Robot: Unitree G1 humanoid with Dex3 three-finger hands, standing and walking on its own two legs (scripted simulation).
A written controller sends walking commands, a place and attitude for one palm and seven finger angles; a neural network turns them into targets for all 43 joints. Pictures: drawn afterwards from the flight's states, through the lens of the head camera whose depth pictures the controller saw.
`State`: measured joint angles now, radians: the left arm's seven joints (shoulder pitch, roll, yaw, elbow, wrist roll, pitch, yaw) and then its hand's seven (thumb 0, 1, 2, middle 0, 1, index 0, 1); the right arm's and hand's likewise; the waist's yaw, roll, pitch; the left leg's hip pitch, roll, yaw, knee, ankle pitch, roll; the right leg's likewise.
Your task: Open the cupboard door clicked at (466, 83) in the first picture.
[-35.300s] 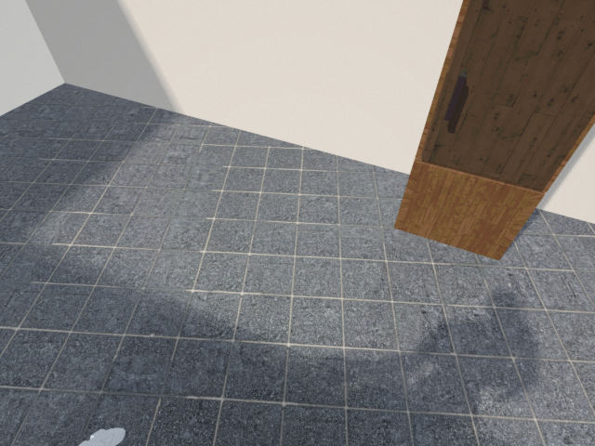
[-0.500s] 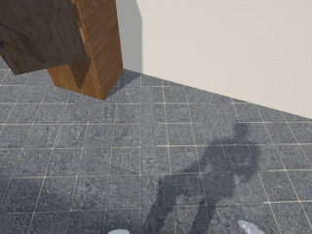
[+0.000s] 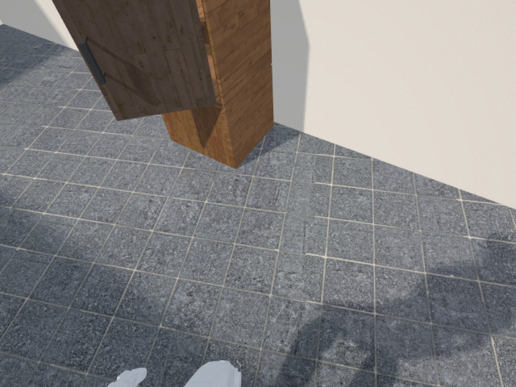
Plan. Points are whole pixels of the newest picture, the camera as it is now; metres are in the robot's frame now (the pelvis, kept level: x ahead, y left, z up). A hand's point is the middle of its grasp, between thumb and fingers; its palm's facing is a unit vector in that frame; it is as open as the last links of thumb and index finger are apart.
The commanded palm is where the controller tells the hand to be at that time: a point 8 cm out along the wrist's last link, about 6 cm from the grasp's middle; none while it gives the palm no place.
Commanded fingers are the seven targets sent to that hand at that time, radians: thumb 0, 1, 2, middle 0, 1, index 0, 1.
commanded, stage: turn to face it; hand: left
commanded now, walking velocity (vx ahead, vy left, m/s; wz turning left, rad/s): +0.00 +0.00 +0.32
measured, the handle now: (94, 60) +1.08 +0.61 -0.07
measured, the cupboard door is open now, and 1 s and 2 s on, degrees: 42 42 42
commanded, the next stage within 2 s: take the last steps up to it in 0.16 s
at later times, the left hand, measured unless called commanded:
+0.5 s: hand out of the picture +0.03 +0.21 -0.17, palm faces +0.23 -0.95 -0.23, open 7.4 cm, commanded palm none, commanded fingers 0.00 0.90 0.90 -0.20 -0.30 -0.20 -0.30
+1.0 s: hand out of the picture +0.01 +0.18 -0.17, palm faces +0.41 -0.89 -0.18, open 7.4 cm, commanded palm none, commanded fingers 0.00 0.90 0.90 -0.20 -0.30 -0.20 -0.30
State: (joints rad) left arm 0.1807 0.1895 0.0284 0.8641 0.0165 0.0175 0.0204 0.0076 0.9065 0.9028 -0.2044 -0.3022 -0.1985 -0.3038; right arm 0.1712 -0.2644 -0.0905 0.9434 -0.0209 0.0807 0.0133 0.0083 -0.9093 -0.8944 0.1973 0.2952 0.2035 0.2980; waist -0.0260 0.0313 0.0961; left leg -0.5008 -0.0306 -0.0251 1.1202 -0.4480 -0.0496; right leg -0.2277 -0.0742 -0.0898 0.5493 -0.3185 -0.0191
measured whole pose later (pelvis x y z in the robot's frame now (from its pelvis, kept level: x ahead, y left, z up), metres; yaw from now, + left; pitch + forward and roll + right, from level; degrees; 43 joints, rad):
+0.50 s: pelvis +0.02 +0.00 +0.00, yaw +10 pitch +0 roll +0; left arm 0.22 0.22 0.05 0.97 0.02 0.04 -0.02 0.01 0.91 0.90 -0.20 -0.30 -0.20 -0.30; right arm 0.18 -0.19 -0.02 0.96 -0.03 0.01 -0.01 0.00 -0.91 -0.89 0.20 0.30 0.21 0.30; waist 0.03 0.00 0.06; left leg -0.22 -0.01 0.00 0.49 -0.28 0.02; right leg -0.39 -0.08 -0.06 0.89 -0.48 0.03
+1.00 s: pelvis +0.15 +0.07 -0.01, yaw +18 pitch +1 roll +2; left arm 0.46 0.13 0.03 1.12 0.03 -0.05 0.01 0.01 0.90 0.90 -0.21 -0.30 -0.20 -0.30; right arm 0.12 -0.21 -0.05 0.99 -0.02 0.00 0.04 0.01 -0.91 -0.90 0.19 0.29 0.20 0.30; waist 0.07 -0.03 0.08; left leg -0.47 0.04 0.12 0.62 -0.20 0.00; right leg 0.04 -0.17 -0.19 0.39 -0.42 0.09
